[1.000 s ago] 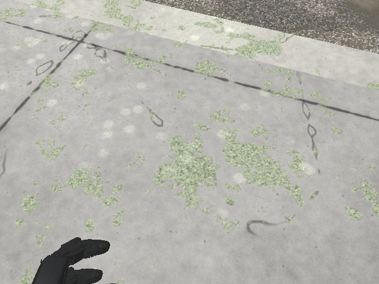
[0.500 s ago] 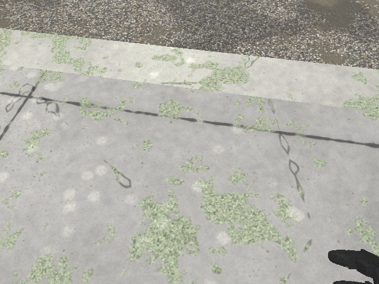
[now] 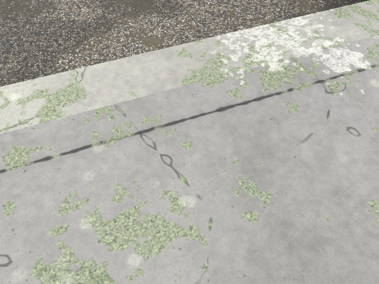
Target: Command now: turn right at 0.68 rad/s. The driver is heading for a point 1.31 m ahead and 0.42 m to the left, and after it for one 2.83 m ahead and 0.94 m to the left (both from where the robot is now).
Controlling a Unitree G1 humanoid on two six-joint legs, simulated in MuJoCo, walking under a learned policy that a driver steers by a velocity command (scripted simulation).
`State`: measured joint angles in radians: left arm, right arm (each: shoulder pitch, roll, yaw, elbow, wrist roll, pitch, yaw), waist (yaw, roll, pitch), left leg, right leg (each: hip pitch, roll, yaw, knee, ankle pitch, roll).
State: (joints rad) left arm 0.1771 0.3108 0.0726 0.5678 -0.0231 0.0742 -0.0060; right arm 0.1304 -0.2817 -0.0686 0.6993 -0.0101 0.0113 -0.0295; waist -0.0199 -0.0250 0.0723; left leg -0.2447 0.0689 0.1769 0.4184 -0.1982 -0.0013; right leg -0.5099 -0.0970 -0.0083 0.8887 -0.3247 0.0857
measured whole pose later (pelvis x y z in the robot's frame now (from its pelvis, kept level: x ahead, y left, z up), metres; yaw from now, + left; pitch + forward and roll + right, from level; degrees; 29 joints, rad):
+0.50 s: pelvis +0.02 -0.03 +0.00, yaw +12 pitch +2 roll -1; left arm 0.10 0.25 0.07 0.68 0.01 0.02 0.03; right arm 0.20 -0.28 -0.08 0.66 0.02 0.09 0.01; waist -0.02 0.00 0.05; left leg -0.46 0.09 0.08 0.86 -0.38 -0.07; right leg -0.20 -0.09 -0.29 0.48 -0.29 -0.01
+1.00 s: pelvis +0.04 +0.01 +0.00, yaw +36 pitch +3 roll -2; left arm 0.10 0.31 0.08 0.73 0.00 -0.01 0.01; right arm 0.13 -0.32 -0.07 0.56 0.00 0.04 -0.03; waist 0.00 -0.02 0.03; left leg -0.31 -0.12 -0.19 0.54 -0.26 0.06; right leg -0.50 0.02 0.08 0.78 -0.29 0.08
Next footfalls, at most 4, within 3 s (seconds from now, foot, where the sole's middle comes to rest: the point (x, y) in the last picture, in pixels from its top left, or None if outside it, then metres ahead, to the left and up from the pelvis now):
0.08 right None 0.05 -0.15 -0.78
0.58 left None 0.03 0.10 -0.78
1.08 right None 0.19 -0.06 -0.78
1.80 right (201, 270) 0.47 -0.02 -0.78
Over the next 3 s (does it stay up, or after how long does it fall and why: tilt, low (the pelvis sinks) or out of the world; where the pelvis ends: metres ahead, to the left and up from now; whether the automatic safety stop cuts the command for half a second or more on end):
stays up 0.97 0.07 0.00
